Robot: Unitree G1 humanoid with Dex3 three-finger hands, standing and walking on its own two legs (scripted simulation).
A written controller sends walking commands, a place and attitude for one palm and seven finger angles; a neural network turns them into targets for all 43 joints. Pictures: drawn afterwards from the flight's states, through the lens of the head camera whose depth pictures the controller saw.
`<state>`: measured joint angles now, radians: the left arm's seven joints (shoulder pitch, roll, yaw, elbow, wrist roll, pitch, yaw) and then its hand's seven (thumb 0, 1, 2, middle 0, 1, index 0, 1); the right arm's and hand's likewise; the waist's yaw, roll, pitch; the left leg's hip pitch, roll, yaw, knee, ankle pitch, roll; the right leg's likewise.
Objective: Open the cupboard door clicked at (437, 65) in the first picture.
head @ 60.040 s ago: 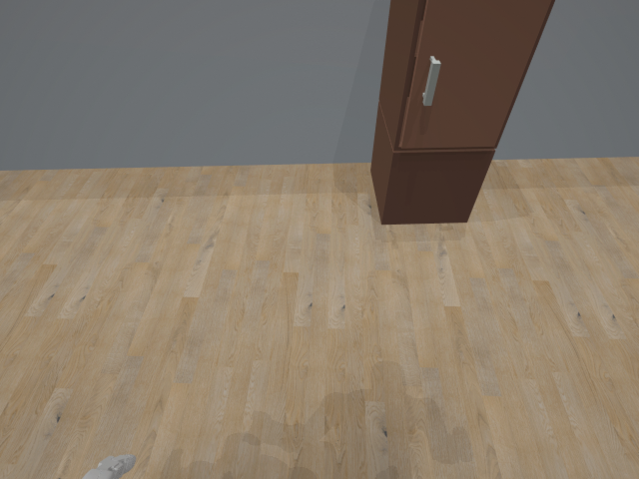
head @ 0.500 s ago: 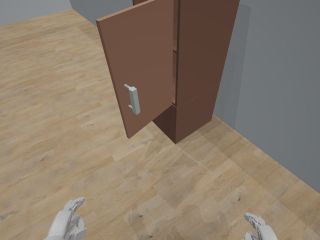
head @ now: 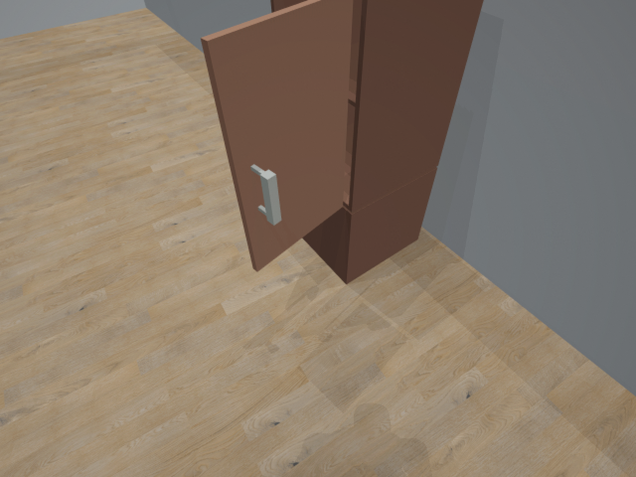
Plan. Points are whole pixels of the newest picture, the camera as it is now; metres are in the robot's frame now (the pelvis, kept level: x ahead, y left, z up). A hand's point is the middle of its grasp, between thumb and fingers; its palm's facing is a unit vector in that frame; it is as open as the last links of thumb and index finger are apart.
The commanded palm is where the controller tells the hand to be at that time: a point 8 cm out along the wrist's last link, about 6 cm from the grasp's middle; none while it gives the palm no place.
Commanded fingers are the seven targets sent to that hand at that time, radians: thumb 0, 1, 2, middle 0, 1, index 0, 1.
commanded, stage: let the arm hang, fingers relaxed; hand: left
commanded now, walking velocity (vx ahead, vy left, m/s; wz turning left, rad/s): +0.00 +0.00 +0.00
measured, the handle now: (265, 194) +0.68 +0.16 -0.09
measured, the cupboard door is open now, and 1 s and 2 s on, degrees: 100 100 100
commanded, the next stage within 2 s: look to check the result in 0.40 s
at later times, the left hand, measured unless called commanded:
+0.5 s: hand out of the picture +0.05 +0.19 -0.17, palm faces +0.01 -0.97 -0.22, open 7.4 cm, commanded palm none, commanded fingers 0.00 0.90 0.90 -0.20 -0.30 -0.20 -0.30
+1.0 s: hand out of the picture +0.07 +0.21 -0.16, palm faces +0.01 -0.96 -0.28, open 7.4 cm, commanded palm none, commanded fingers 0.00 0.90 0.90 -0.20 -0.30 -0.20 -0.30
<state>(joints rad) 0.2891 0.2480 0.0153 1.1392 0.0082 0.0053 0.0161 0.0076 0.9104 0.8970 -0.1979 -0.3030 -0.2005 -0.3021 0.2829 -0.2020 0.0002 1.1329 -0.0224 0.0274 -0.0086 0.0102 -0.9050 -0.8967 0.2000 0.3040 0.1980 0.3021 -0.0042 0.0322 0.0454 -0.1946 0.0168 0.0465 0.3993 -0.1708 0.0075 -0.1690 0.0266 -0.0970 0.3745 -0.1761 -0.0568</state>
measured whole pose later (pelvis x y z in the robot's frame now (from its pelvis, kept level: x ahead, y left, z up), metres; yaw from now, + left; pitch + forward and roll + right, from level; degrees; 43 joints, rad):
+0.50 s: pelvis +0.02 +0.00 +0.00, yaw +0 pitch -2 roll +0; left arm 0.20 0.19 0.01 1.14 0.01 -0.02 0.02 0.01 0.90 0.90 -0.20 -0.30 -0.20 -0.30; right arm 0.23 -0.19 0.00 1.15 -0.02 0.00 -0.02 0.01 -0.91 -0.90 0.20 0.30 0.20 0.30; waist -0.01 0.01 0.04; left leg -0.15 0.00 0.05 0.36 -0.18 0.01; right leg -0.14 0.02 -0.09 0.36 -0.20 -0.05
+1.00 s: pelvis +0.04 +0.00 +0.00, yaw +0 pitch -1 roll +0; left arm 0.19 0.24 0.01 1.15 0.01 -0.02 0.02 0.01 0.90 0.90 -0.20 -0.30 -0.20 -0.30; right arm 0.16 -0.25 -0.01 1.14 -0.02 0.00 -0.02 0.01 -0.90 -0.90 0.20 0.30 0.20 0.30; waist -0.01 0.02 0.05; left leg -0.11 0.01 0.05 0.33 -0.19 0.00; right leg -0.10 0.03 -0.09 0.32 -0.20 -0.06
